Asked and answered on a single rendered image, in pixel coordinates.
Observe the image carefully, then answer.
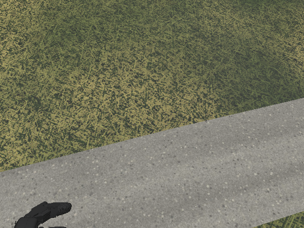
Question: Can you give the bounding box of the robot left hand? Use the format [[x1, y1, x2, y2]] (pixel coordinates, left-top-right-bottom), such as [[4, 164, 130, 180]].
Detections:
[[14, 201, 72, 228]]

